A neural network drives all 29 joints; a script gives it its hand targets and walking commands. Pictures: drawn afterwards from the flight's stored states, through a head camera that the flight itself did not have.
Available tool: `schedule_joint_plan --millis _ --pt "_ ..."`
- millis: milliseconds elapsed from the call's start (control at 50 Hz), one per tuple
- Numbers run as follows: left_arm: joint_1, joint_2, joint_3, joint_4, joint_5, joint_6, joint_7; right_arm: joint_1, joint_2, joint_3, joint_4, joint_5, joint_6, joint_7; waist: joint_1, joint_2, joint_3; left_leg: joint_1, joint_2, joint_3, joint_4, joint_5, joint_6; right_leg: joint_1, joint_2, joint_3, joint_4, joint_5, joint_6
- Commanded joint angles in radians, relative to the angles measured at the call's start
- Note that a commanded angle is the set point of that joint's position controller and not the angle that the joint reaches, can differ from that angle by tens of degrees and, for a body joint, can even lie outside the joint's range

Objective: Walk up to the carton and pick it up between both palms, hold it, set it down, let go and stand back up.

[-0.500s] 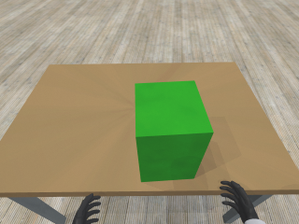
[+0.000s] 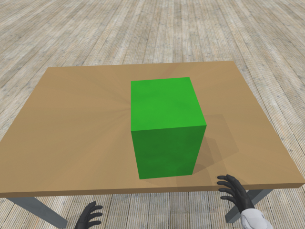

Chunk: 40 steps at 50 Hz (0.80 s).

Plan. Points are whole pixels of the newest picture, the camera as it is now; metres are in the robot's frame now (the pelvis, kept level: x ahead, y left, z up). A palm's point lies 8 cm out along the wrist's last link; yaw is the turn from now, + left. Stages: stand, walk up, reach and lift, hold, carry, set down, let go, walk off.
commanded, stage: let go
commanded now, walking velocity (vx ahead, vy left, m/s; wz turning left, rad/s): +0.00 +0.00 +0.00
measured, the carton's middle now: (163, 130) +0.40 -0.01 +0.01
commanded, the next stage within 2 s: stand in 0.20 s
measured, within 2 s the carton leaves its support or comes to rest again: neither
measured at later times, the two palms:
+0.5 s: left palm out of the picture +0.09 +0.23 -0.12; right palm (244, 205) +0.19 -0.21 -0.06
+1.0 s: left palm out of the picture +0.06 +0.24 -0.13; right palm out of the picture +0.02 -0.23 -0.14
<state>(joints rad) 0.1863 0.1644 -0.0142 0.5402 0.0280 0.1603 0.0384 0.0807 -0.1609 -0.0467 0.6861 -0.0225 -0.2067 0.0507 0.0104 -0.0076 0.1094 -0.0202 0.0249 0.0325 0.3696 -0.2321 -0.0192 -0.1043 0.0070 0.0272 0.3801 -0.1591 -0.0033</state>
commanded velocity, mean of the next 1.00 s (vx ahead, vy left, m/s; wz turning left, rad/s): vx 0.00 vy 0.00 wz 0.00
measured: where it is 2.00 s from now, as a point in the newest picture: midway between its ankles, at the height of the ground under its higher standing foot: outside the picture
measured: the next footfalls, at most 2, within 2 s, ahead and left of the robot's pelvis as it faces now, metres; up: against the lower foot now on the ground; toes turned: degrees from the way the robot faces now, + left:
none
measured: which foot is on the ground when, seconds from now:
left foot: down 0.00-1.00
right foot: down 0.00-1.00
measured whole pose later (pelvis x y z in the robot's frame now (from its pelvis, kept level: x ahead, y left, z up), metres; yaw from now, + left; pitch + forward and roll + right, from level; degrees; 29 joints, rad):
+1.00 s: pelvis +0.00 +0.01 -0.01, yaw +0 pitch +1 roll +0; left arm 0.24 0.15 0.03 0.95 0.02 -0.02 -0.01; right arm 0.40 -0.19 -0.04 0.81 -0.03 0.00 -0.01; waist 0.00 0.02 -0.02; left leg -0.24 0.01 0.03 0.48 -0.27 0.01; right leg -0.32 -0.01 0.03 0.48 -0.19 0.02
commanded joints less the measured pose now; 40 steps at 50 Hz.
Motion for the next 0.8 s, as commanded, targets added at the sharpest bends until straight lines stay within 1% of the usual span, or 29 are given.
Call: schedule_joint_plan --millis 0,40,80,100,120,140,180,200,220,240,260,280,320,360,380,400,420,440,460,520,540,560,640,680,700,720,740,760,780 --pt "-0.097 0.087 0.032 -0.127 -0.006 -0.019 -0.013 -0.007 -0.096 -0.033 -0.007 -0.015 0.060 -0.032 0.007 0.030 -0.026 -0.183 -0.011 0.059 -0.101 0.027 -0.010 0.115 0.006 -0.034 -0.039 -0.029 -0.033" --pt "-0.103 0.104 0.032 -0.123 0.000 -0.012 -0.018 0.003 -0.097 -0.032 -0.026 -0.027 0.071 -0.038 0.001 0.036 -0.004 -0.187 -0.008 0.059 -0.119 -0.035 -0.003 0.094 0.002 -0.029 -0.048 -0.056 -0.025" --pt "-0.118 0.108 0.044 -0.136 -0.001 -0.007 -0.022 0.002 -0.082 -0.029 -0.043 -0.028 0.084 -0.043 -0.014 0.004 0.031 -0.219 -0.023 0.052 -0.114 -0.077 0.015 0.074 -0.009 -0.031 -0.053 -0.104 -0.014" --pt "-0.129 0.117 0.028 -0.136 -0.011 -0.006 -0.023 -0.004 -0.087 -0.032 -0.064 -0.030 0.084 -0.047 -0.003 0.007 0.006 -0.209 -0.020 0.062 -0.119 -0.088 0.019 0.078 -0.012 -0.026 -0.053 -0.120 -0.016" --pt "-0.094 0.108 0.039 -0.121 0.005 -0.009 -0.020 0.000 -0.089 -0.024 -0.059 -0.026 0.082 -0.045 0.008 0.010 0.001 -0.201 -0.022 0.056 -0.114 -0.062 0.015 0.097 -0.006 -0.036 -0.045 -0.084 -0.015" --pt "-0.101 0.119 0.044 -0.128 -0.001 -0.011 -0.022 0.005 -0.085 -0.022 -0.053 -0.025 0.083 -0.044 -0.007 0.023 -0.005 -0.195 -0.022 0.059 -0.104 -0.057 0.010 0.092 -0.008 -0.037 -0.044 -0.087 -0.014" --pt "-0.108 0.126 0.042 -0.132 0.000 -0.012 -0.018 -0.004 -0.088 -0.021 -0.062 -0.021 0.084 -0.047 -0.005 0.028 -0.022 -0.187 -0.022 0.057 -0.107 -0.050 0.008 0.088 -0.013 -0.030 -0.042 -0.091 -0.012" --pt "0.037 0.164 0.089 -0.023 0.015 -0.109 -0.038 0.109 -0.148 -0.022 -0.064 -0.038 0.166 -0.050 0.017 0.046 0.047 -0.260 0.044 -0.028 0.012 0.031 0.009 -0.111 -0.080 0.057 -0.045 0.038 0.001" --pt "0.082 0.214 0.095 0.012 0.015 -0.147 -0.049 0.148 -0.162 -0.036 -0.061 -0.032 0.203 -0.052 0.006 0.048 0.029 -0.243 0.039 -0.012 0.053 -0.069 0.017 -0.165 -0.087 0.080 -0.063 -0.022 -0.009" --pt "0.003 0.209 0.094 0.004 0.014 -0.162 -0.062 0.142 -0.161 -0.035 -0.098 -0.015 0.214 -0.046 -0.011 0.032 0.027 -0.253 0.041 -0.010 0.063 -0.079 0.019 -0.176 -0.077 0.090 -0.055 -0.051 -0.013" --pt "-0.032 0.187 0.079 -0.003 0.018 -0.176 -0.067 0.162 -0.171 -0.043 -0.090 -0.005 0.216 -0.041 -0.013 -0.002 -0.048 -0.225 0.053 -0.022 0.073 -0.035 0.024 -0.142 -0.075 0.089 -0.033 0.001 -0.023" --pt "-0.016 0.170 0.076 0.017 0.023 -0.190 -0.080 0.149 -0.182 -0.044 -0.105 0.000 0.214 -0.038 -0.002 0.047 -0.141 -0.191 0.056 -0.030 0.086 -0.009 0.034 -0.117 -0.076 0.086 0.008 0.074 -0.027" --pt "-0.053 0.136 0.065 0.033 0.014 -0.198 -0.094 0.161 -0.163 -0.031 -0.122 0.005 0.209 -0.038 -0.009 0.045 -0.199 -0.214 0.033 -0.004 0.107 -0.029 0.025 -0.096 -0.072 0.088 0.023 0.167 -0.009" --pt "-0.028 0.126 0.072 0.061 0.011 -0.193 -0.097 0.145 -0.140 -0.025 -0.159 -0.001 0.201 -0.032 -0.004 0.061 -0.261 -0.193 0.042 -0.015 0.144 -0.013 0.025 -0.096 -0.087 0.091 0.033 0.153 -0.024" --pt "-0.036 0.156 0.086 0.085 0.011 -0.191 -0.089 0.167 -0.139 -0.018 -0.171 0.000 0.201 -0.032 -0.006 0.019 -0.227 -0.204 0.048 -0.026 0.132 -0.001 0.025 -0.143 -0.064 0.072 0.051 0.132 -0.019" --pt "-0.070 0.133 0.076 0.085 0.016 -0.191 -0.090 0.165 -0.143 -0.023 -0.184 0.001 0.199 -0.036 -0.024 0.041 -0.209 -0.188 0.064 -0.033 0.122 -0.022 0.035 -0.180 -0.065 0.073 0.053 0.110 -0.014" --pt "-0.050 0.134 0.077 0.095 0.012 -0.191 -0.097 0.153 -0.144 -0.021 -0.184 -0.008 0.199 -0.038 -0.012 0.091 -0.209 -0.181 0.060 -0.037 0.108 -0.052 0.040 -0.223 -0.049 0.068 0.048 0.021 0.000" --pt "-0.091 0.162 0.085 0.092 0.015 -0.185 -0.097 0.170 -0.145 -0.014 -0.195 -0.003 0.203 -0.042 -0.026 0.081 -0.149 -0.245 0.071 -0.049 0.085 -0.061 0.044 -0.223 -0.040 0.048 0.049 0.005 0.005" --pt "-0.053 0.150 0.089 0.104 0.004 -0.185 -0.097 0.162 -0.148 -0.016 -0.205 -0.011 0.203 -0.041 -0.006 0.099 -0.118 -0.280 0.079 -0.082 0.054 -0.137 0.056 -0.253 -0.036 0.051 0.056 -0.033 0.008" --pt "-0.028 0.094 0.075 0.146 0.006 -0.181 -0.099 0.170 -0.171 -0.025 -0.201 -0.014 0.199 -0.046 -0.007 0.105 -0.136 -0.275 0.093 -0.110 0.022 -0.102 0.063 -0.210 -0.027 0.037 0.073 0.032 0.018" --pt "-0.010 0.114 0.077 0.160 0.006 -0.186 -0.099 0.155 -0.128 -0.014 -0.191 -0.013 0.197 -0.048 0.011 0.105 -0.139 -0.304 0.090 -0.109 0.017 -0.092 0.064 -0.194 -0.034 0.038 0.080 0.023 0.021" --pt "0.017 0.138 0.087 0.166 0.010 -0.191 -0.093 0.161 -0.119 -0.006 -0.186 -0.008 0.194 -0.051 0.029 0.092 -0.126 -0.333 0.085 -0.108 0.016 -0.101 0.058 -0.181 -0.037 0.042 0.073 0.009 0.025" --pt "-0.011 0.094 0.063 0.206 0.001 -0.193 -0.087 0.202 -0.155 -0.023 -0.147 -0.010 0.176 -0.041 0.005 0.068 -0.157 -0.349 0.071 -0.126 -0.023 -0.175 0.061 -0.136 -0.048 0.047 0.078 0.023 0.009" --pt "0.026 0.099 0.064 0.240 -0.003 -0.196 -0.082 0.206 -0.124 -0.013 -0.123 -0.011 0.175 -0.043 0.019 -0.010 -0.168 -0.338 0.077 -0.125 -0.022 -0.129 0.075 -0.117 -0.059 0.047 0.072 0.048 0.016" --pt "0.011 0.123 0.075 0.236 -0.003 -0.199 -0.073 0.238 -0.148 -0.022 -0.104 -0.006 0.170 -0.042 0.002 -0.040 -0.204 -0.291 0.072 -0.129 0.000 -0.101 0.068 -0.125 -0.058 0.038 0.062 0.048 0.019" --pt "-0.001 0.117 0.079 0.242 0.000 -0.206 -0.070 0.193 -0.126 -0.015 -0.101 -0.005 0.166 -0.043 0.031 -0.055 -0.205 -0.287 0.067 -0.121 0.004 -0.057 0.066 -0.120 -0.060 0.031 0.076 0.061 0.019" --pt "0.031 0.109 0.075 0.260 0.001 -0.210 -0.061 0.263 -0.135 -0.017 -0.066 0.001 0.166 -0.052 0.011 -0.049 -0.221 -0.283 0.058 -0.103 0.013 -0.023 0.066 -0.092 -0.072 0.062 0.062 0.071 0.002" --pt "0.036 0.110 0.074 0.267 -0.008 -0.214 -0.059 0.267 -0.154 -0.020 -0.051 -0.007 0.161 -0.051 0.017 -0.044 -0.222 -0.254 0.070 -0.112 0.014 0.006 0.066 -0.112 -0.069 0.056 0.070 0.070 0.002" --pt "0.012 0.124 0.074 0.276 0.003 -0.214 -0.056 0.265 -0.142 -0.027 -0.041 0.002 0.158 -0.050 -0.005 -0.056 -0.198 -0.241 0.051 -0.094 0.033 0.047 0.063 -0.139 -0.061 0.049 0.060 0.083 0.010"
